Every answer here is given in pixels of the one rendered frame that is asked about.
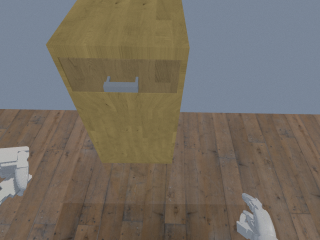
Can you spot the handle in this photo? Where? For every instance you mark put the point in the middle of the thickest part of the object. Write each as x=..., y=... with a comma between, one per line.
x=121, y=87

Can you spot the robot right hand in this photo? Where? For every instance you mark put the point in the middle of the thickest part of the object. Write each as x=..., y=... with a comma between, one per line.
x=259, y=223

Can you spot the drawer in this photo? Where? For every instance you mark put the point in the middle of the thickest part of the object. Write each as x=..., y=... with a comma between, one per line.
x=154, y=75

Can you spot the cabinet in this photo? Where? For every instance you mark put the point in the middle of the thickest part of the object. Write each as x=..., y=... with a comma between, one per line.
x=126, y=127

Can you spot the robot left hand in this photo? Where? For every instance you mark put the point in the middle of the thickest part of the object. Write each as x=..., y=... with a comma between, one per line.
x=14, y=167

